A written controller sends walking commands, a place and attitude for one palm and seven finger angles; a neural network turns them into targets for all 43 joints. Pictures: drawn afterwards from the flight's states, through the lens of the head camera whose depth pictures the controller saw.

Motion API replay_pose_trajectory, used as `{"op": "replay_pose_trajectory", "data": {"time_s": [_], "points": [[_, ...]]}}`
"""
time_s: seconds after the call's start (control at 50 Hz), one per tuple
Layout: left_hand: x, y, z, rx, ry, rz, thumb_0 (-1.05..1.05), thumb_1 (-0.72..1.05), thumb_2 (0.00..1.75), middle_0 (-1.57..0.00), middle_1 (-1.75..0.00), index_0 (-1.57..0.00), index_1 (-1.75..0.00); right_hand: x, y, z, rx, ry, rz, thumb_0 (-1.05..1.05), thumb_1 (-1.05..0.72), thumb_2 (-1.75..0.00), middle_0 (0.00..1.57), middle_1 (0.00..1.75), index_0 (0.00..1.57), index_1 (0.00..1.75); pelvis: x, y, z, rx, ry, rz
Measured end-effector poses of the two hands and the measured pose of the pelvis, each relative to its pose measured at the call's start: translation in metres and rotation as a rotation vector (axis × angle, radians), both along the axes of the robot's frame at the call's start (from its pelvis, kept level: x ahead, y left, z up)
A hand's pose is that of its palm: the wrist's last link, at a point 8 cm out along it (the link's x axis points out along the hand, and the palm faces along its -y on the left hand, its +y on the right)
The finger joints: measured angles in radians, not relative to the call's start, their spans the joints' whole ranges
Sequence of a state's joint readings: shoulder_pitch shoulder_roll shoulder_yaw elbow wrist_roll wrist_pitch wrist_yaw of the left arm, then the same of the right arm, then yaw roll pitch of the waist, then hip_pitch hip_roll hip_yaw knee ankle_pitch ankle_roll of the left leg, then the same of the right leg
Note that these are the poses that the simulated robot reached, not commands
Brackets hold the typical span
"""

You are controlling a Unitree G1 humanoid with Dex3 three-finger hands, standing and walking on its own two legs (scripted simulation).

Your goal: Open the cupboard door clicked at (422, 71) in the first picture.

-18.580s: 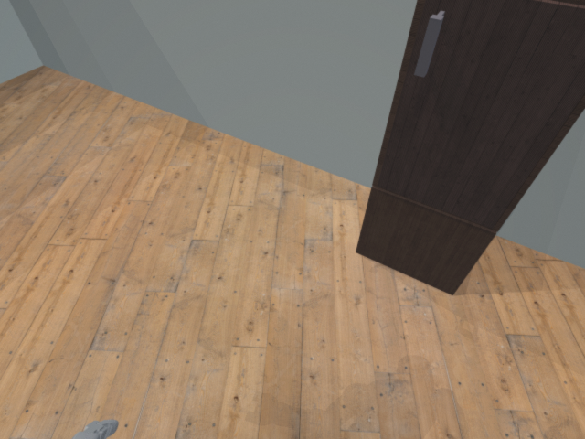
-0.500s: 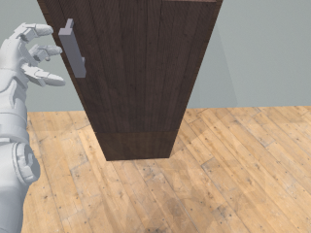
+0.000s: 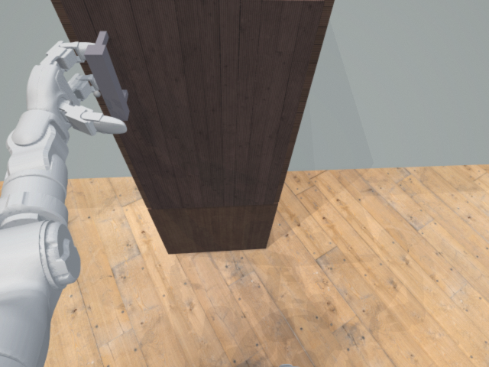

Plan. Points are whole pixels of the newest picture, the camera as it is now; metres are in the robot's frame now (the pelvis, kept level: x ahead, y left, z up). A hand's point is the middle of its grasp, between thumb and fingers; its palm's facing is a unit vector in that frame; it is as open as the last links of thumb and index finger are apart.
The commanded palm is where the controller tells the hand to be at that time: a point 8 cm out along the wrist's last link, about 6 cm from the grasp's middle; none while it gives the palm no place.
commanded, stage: slide the fingers in behind the handle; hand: left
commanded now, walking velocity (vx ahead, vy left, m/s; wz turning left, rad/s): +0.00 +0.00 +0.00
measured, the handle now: (112, 77) +0.55 +0.19 +0.16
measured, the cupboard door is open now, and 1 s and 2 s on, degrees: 0 0 10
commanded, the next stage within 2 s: close the thumb around the handle in 0.64 s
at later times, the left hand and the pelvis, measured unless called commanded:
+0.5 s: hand (114, 91) +0.50 +0.18 +0.16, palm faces +0.00 -1.00 +0.01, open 13.9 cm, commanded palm +0.48 +0.23 +0.16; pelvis -0.01 -0.01 +0.00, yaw +0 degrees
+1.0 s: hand (109, 93) +0.50 +0.18 +0.16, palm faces +0.00 -1.00 +0.01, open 12.0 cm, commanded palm +0.48 +0.23 +0.16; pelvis +0.00 +0.00 +0.00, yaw +0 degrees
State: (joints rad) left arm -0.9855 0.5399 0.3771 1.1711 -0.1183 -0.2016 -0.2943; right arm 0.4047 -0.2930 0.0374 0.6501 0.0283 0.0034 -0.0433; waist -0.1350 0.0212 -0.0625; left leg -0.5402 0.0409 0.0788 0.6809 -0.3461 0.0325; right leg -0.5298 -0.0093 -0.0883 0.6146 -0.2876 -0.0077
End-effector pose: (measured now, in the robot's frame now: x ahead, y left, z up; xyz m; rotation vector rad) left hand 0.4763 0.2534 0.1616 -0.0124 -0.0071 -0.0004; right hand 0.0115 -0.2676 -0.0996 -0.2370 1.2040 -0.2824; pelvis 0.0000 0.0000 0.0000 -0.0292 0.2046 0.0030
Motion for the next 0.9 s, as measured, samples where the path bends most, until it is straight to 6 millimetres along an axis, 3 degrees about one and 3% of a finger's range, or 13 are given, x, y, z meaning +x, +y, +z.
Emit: {"op": "replay_pose_trajectory", "data": {"time_s": [0.28, 0.42, 0.78, 0.9], "points": [[0.002, -0.018, 0.002, 0.016, -0.002, 0.004, -0.01, -0.5, 0.3, -0.3, -1.2, -0.3, -1.21, -0.026, -0.003, -0.002, 0.011, 0.035, -0.028, 0.01, -0.9, -0.89, 0.2, 0.3, 0.2, 0.3, -0.006, -0.006, 0.001, 0.006, 0.0, -0.007], [0.003, -0.025, 0.001, 0.002, 0.008, -0.001, -0.01, -0.5, 0.3, -0.3, -1.2, -0.3, -1.2, -0.022, -0.002, -0.003, 0.015, 0.02, -0.026, 0.01, -0.9, -0.89, 0.2, 0.3, 0.2, 0.3, -0.006, -0.006, 0.001, 0.007, -0.002, -0.009], [0.004, -0.014, 0.0, 0.012, -0.006, -0.003, -0.01, -0.5, 0.3, -0.32, -1.21, -0.32, -1.21, -0.011, -0.002, 0.001, 0.001, -0.002, -0.017, 0.01, -0.9, -0.89, 0.2, 0.3, 0.2, 0.3, -0.003, -0.003, 0.0, 0.005, 0.005, -0.011], [0.004, -0.016, -0.003, 0.004, 0.009, -0.005, -0.01, -0.4, 0.34, -0.32, -1.21, -0.31, -1.22, -0.008, 0.001, -0.001, 0.004, 0.008, -0.009, 0.01, -0.9, -0.89, 0.2, 0.3, 0.2, 0.3, -0.001, 0.0, 0.0, 0.002, 0.002, -0.005]]}}
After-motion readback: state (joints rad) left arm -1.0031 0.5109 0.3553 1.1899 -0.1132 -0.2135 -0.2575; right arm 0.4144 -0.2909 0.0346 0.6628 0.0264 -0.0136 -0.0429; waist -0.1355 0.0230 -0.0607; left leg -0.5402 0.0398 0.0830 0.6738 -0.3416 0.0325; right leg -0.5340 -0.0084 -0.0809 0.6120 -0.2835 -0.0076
